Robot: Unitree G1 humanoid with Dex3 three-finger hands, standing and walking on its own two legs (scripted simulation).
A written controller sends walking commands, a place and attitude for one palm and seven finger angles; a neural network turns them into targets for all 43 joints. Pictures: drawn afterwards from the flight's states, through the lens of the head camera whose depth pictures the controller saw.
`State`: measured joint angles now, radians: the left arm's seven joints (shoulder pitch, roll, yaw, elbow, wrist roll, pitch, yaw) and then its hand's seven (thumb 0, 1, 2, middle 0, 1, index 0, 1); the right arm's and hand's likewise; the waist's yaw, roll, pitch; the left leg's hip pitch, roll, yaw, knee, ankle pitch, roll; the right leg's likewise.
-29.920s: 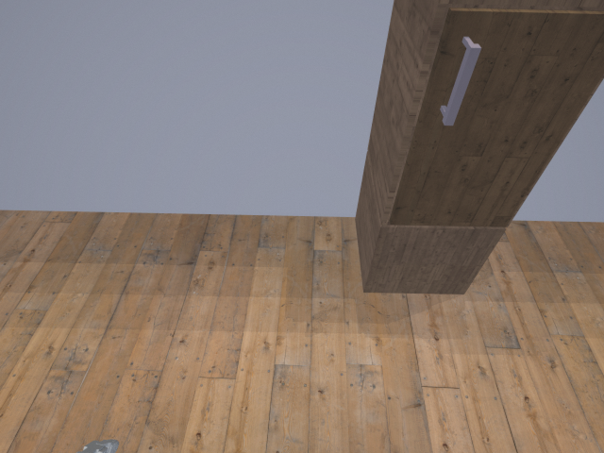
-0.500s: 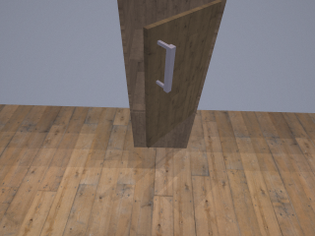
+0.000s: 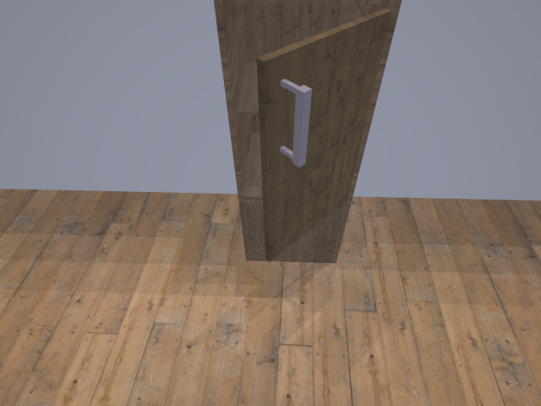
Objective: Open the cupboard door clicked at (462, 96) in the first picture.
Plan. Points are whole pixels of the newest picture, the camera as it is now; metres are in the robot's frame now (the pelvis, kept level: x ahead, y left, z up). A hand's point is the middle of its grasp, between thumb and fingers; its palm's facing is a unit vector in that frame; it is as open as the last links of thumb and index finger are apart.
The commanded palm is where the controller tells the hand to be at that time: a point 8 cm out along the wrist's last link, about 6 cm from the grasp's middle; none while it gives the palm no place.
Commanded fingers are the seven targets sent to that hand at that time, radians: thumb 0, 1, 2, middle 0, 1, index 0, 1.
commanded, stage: let the arm hang, fingers relaxed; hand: left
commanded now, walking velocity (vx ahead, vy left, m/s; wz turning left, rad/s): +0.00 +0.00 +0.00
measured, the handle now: (293, 124) +0.58 -0.01 +0.12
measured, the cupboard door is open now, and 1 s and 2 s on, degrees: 44 44 44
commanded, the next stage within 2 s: look to check the result in 0.30 s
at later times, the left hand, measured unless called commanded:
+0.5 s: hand out of the picture -0.01 +0.15 -0.17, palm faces +0.06 -0.98 -0.18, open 7.3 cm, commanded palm none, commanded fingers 0.00 0.90 0.90 -0.20 -0.30 -0.20 -0.30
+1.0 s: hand out of the picture +0.02 +0.14 -0.17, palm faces +0.06 -0.98 -0.16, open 7.4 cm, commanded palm none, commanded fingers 0.00 0.90 0.90 -0.20 -0.30 -0.20 -0.30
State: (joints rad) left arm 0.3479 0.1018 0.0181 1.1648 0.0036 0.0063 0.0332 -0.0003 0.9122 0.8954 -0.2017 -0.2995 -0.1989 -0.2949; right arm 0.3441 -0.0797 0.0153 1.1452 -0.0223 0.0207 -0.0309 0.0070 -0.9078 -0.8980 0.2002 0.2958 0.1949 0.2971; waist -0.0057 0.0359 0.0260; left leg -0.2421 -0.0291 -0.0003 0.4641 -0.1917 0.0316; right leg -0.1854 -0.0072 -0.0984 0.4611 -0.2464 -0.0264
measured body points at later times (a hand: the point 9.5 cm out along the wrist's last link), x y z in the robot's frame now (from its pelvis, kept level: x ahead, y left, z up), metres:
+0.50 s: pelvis +0.02 -0.01 +0.00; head +0.03 -0.01 +0.45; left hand -0.01 +0.21 -0.16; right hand +0.00 -0.22 -0.16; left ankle +0.04 +0.10 -0.74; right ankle +0.00 -0.10 -0.74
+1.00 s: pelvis +0.04 -0.01 +0.00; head +0.05 -0.02 +0.45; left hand +0.02 +0.19 -0.16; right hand +0.03 -0.22 -0.16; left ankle +0.04 +0.10 -0.74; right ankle +0.00 -0.10 -0.74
